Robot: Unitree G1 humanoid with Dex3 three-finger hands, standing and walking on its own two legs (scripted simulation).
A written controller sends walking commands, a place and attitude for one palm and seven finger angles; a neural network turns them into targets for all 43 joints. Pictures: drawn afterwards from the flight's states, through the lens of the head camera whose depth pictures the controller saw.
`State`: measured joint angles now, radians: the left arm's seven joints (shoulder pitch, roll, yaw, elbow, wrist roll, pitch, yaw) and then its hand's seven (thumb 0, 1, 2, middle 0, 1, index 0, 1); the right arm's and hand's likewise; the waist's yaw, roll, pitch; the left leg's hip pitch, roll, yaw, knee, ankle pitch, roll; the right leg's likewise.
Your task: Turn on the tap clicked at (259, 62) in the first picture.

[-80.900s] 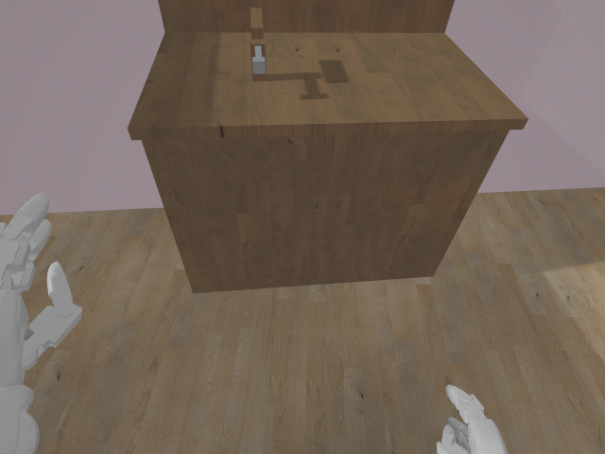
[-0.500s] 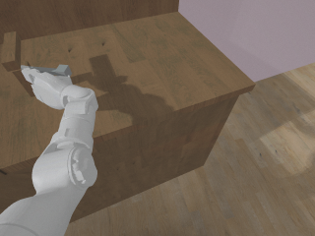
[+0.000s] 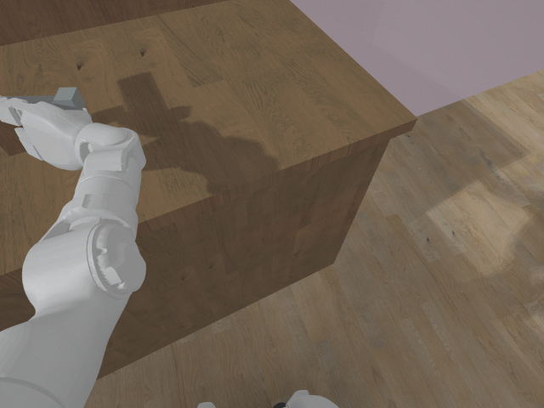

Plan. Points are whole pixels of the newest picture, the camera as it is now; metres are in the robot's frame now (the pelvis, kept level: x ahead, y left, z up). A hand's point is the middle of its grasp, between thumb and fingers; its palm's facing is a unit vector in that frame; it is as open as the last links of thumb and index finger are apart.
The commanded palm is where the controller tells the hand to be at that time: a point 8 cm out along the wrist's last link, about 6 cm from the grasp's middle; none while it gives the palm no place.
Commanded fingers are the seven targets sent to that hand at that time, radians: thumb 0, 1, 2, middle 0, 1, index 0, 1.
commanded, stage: push the lever round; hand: left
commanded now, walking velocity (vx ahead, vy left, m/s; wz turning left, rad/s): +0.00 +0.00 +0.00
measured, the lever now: (70, 101) +0.54 +0.24 +0.15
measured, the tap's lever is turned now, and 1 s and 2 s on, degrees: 67 71 71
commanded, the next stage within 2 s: lift the hand up off the lever in 0.02 s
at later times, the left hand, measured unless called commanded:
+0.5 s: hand (84, 109) +0.53 +0.21 +0.15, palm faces +0.85 -0.51 -0.16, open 8.1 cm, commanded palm +0.49 +0.24 +0.16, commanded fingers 0.00 0.90 0.90 -0.15 -0.15 -0.15 -0.15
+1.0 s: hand (81, 106) +0.53 +0.22 +0.15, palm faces +0.85 -0.50 -0.14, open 8.1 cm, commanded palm +0.48 +0.24 +0.18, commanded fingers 0.00 0.90 0.90 -0.15 -0.15 -0.15 -0.15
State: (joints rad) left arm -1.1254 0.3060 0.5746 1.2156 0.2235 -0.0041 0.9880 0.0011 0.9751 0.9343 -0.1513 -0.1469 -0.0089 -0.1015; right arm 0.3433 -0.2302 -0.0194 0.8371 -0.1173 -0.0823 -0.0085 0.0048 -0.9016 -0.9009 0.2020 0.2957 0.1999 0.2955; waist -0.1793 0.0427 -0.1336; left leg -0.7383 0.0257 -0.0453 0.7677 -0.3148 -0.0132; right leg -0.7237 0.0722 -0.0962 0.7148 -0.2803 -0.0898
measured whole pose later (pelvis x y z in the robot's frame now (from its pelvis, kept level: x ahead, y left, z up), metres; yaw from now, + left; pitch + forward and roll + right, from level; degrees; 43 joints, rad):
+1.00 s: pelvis +0.01 -0.01 +0.00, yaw +0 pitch +15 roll +0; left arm -1.11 0.33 0.66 1.15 0.20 0.08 0.91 0.03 0.91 0.91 -0.16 -0.16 -0.09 -0.12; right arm 0.34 -0.24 -0.02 0.83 -0.11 -0.11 0.00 0.00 -0.90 -0.90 0.20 0.30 0.20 0.30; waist -0.18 0.05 -0.13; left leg -0.68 0.04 -0.05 0.73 -0.31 -0.02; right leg -0.67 0.08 -0.09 0.69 -0.28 -0.10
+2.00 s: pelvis +0.01 +0.01 +0.01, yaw -1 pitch +12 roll +0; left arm -1.08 0.24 0.68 1.01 0.18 0.21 0.91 0.02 0.90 0.90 -0.15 -0.15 -0.20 -0.17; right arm 0.33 -0.24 -0.04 0.87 -0.12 -0.15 0.02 0.01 -0.90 -0.90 0.20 0.30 0.20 0.30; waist -0.14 0.05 -0.12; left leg -0.60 0.03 -0.02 0.71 -0.32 -0.02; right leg -0.60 0.07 -0.07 0.67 -0.29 -0.08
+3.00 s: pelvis +0.02 +0.01 +0.03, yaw -2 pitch -2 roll +1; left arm -0.46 0.35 0.24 0.47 -0.08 0.01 0.19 0.01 0.90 0.90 -0.15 -0.17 -0.17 -0.18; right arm 0.27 -0.26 -0.01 0.74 0.05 -0.08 -0.05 0.01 -0.90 -0.90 0.20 0.30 0.20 0.30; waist -0.02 0.07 -0.03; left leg -0.19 0.01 0.02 0.46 -0.25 -0.01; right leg -0.22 0.07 -0.02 0.47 -0.23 -0.07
